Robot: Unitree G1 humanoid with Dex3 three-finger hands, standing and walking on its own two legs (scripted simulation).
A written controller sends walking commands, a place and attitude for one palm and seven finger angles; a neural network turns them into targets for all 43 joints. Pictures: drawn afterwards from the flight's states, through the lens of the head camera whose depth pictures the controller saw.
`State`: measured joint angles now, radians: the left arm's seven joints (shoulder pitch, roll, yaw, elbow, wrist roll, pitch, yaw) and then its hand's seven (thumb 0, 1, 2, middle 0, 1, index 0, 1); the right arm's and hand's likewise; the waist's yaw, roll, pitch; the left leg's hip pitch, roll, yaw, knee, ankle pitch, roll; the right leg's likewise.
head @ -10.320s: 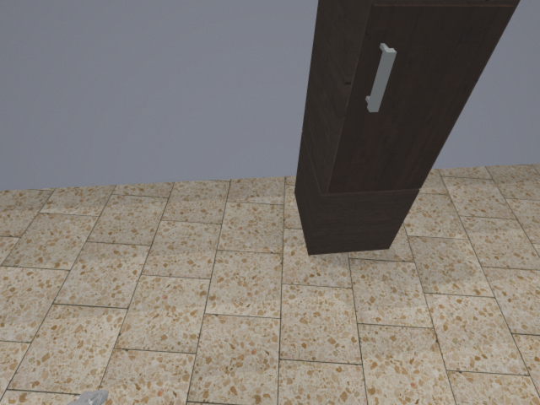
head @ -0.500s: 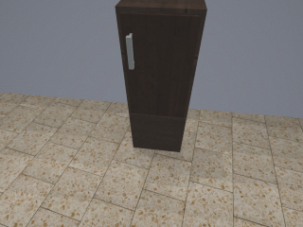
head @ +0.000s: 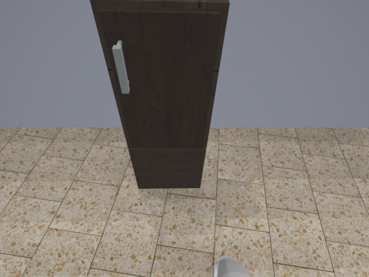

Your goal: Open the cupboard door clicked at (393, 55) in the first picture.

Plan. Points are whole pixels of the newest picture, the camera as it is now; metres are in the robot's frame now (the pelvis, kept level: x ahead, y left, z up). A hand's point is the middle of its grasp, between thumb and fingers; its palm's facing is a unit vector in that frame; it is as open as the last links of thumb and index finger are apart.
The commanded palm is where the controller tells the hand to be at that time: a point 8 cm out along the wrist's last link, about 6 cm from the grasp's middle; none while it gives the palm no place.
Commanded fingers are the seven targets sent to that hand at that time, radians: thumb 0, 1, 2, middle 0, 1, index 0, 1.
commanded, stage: take the last steps up to it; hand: left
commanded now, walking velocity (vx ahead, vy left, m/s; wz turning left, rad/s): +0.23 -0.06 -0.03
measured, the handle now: (122, 67) +0.69 +0.22 +0.09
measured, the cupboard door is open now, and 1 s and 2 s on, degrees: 0 0 0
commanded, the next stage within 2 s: come to a stop and stand still in 0.18 s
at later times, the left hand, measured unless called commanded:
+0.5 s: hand (139, 264) +0.19 +0.12 -0.17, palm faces +0.06 -0.98 -0.21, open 7.2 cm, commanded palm none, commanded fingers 0.00 0.90 0.90 -0.20 -0.30 -0.20 -0.30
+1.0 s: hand out of the picture +0.16 +0.12 -0.18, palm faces +0.01 -0.96 -0.28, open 7.4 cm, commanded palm none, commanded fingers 0.00 0.90 0.90 -0.20 -0.30 -0.20 -0.30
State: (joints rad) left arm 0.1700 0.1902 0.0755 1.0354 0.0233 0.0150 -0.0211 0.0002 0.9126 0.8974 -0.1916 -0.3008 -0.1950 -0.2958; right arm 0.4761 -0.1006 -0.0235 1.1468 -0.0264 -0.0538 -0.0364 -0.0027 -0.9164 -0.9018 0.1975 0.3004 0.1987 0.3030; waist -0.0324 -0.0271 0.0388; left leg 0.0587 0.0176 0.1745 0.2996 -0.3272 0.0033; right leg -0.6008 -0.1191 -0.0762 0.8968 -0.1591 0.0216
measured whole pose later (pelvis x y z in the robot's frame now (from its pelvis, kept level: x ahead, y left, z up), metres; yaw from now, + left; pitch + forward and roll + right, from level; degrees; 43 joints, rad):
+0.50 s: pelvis +0.15 -0.06 +0.00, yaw -1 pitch -1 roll +0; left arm 0.22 0.14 0.04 1.07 0.02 -0.01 0.03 -0.01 0.94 0.90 -0.20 -0.30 -0.20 -0.30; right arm 0.17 -0.18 -0.04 1.04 -0.01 0.01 -0.03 0.00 -0.92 -0.90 0.19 0.30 0.19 0.30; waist 0.02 0.04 0.04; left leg -0.38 0.06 0.05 0.70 -0.32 -0.04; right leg -0.23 0.01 -0.16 0.47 -0.24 -0.07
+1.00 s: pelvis +0.11 -0.07 -0.03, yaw -1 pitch -3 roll -1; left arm 0.27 0.16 0.02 0.97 0.04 0.00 0.04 0.00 0.91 0.90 -0.20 -0.30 -0.20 -0.30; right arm 0.19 -0.22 -0.07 0.94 -0.02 0.04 0.00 0.00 -0.91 -0.90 0.20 0.30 0.20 0.30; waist -0.01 0.08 0.05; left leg -0.44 0.03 0.05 0.79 -0.38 0.00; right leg -0.27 -0.01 -0.02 0.75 -0.43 0.01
